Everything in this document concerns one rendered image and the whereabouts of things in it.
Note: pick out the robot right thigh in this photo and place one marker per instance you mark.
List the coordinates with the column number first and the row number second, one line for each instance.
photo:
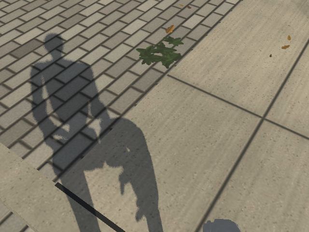
column 220, row 225

